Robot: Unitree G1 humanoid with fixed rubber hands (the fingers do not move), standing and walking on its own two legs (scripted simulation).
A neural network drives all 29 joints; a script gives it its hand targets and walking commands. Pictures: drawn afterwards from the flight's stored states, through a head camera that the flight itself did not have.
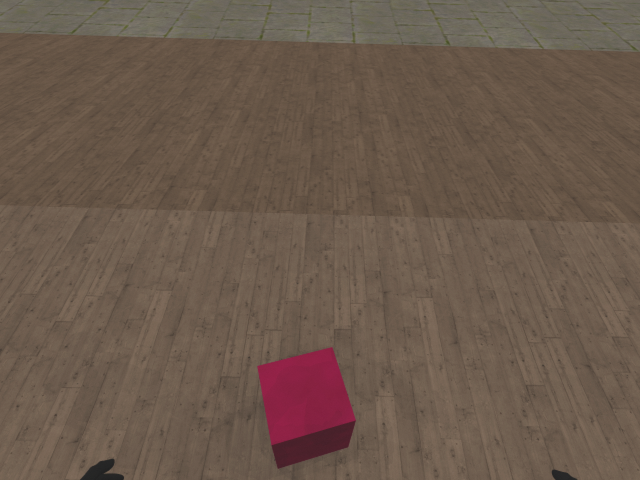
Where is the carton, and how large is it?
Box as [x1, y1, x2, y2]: [257, 347, 355, 468]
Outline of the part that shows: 331,347 257,366 271,444 278,468 340,449 348,445 355,419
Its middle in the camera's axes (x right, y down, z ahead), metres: -0.04 +0.47 +1.09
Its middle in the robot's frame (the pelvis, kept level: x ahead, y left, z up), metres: +0.42 +0.05 -0.66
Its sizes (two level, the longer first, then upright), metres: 0.210 0.200 0.250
